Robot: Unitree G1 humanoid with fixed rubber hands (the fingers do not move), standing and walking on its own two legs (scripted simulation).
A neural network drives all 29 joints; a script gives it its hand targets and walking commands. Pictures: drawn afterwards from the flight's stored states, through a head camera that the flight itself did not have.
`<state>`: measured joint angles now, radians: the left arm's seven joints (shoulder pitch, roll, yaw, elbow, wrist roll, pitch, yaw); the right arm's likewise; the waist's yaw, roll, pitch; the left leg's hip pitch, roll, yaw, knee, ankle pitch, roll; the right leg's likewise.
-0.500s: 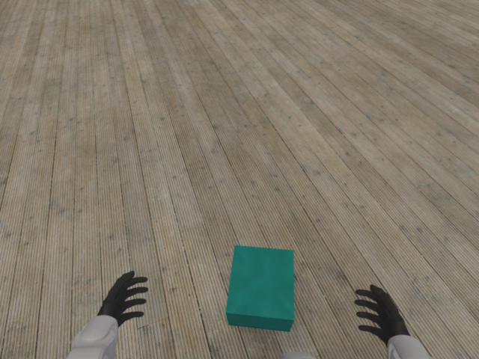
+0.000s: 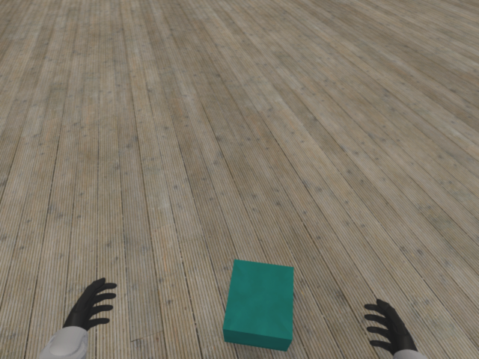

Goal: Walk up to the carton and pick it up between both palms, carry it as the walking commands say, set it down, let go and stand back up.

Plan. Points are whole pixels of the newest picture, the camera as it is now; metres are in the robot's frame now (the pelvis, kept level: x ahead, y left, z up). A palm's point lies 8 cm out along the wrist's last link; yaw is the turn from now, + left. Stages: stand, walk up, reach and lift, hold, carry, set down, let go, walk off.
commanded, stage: stand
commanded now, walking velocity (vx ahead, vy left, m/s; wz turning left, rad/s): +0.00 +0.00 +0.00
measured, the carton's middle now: (259, 303) +0.44 -0.05 -0.68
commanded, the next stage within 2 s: none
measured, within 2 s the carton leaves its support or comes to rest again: neither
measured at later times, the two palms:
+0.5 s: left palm (75, 316) +0.18 +0.29 -0.05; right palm (403, 354) +0.16 -0.26 -0.08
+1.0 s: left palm (70, 328) +0.16 +0.29 -0.04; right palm out of the picture +0.13 -0.28 -0.08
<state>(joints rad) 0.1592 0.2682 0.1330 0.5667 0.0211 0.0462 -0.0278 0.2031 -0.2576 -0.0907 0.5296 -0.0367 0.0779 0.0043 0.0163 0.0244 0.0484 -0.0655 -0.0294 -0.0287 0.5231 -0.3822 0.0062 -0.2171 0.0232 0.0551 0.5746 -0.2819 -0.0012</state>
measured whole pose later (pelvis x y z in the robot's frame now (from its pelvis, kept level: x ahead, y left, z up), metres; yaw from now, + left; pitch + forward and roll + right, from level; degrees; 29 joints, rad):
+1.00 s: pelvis -0.01 +0.00 +0.00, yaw +0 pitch -4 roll +1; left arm 0.16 0.30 0.13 0.61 0.02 -0.01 -0.01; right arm 0.22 -0.29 -0.09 0.69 -0.04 -0.01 0.01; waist 0.01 0.02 0.00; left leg -0.09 -0.03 -0.03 0.52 -0.37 0.01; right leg -0.24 0.02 0.05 0.57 -0.27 -0.01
